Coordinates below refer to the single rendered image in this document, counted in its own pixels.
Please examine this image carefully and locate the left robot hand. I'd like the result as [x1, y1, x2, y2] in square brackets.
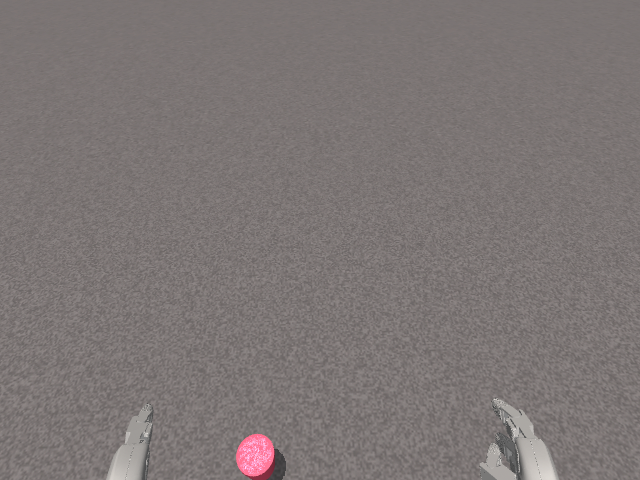
[106, 404, 153, 480]

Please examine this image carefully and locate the right robot hand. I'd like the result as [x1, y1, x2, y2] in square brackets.
[480, 398, 559, 480]

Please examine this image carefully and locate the cup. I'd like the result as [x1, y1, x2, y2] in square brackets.
[236, 434, 275, 480]

